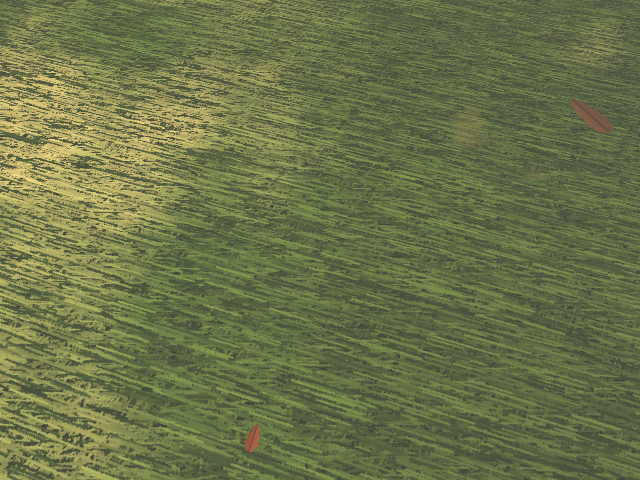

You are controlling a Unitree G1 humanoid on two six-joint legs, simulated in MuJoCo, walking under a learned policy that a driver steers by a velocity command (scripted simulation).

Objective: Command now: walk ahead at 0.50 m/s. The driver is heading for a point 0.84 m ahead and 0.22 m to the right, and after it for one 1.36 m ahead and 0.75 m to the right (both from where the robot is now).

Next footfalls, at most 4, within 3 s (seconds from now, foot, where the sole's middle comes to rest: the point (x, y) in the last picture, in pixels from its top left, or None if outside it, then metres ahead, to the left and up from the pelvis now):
0.44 right None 0.39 -0.16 -0.77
0.92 left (355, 363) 0.72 -0.04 -0.77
1.36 right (495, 337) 0.80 -0.37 -0.77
1.66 left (390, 305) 0.88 -0.13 -0.77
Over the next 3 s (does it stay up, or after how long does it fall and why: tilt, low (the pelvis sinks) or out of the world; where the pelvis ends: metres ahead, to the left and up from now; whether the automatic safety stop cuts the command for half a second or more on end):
stays up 0.81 -0.23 0.01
